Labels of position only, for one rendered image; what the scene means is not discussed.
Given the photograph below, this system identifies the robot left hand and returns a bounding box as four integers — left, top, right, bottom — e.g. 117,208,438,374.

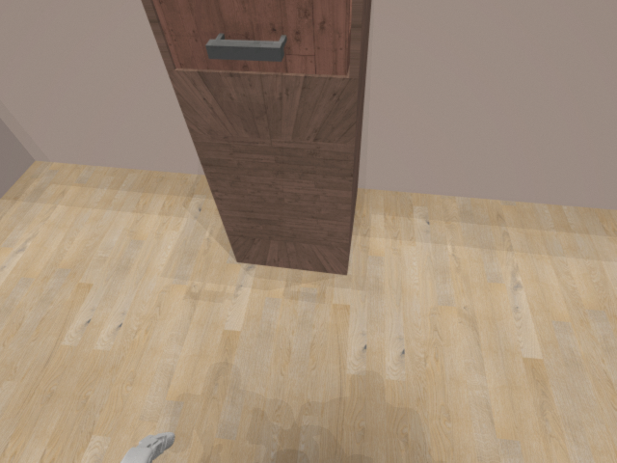
121,432,174,463

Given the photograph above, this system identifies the drawer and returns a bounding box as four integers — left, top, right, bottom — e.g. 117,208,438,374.
152,0,352,75

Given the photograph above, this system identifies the handle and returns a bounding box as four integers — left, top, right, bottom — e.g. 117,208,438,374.
205,34,287,62

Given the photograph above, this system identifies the cabinet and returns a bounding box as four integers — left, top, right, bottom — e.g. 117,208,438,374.
141,0,371,275

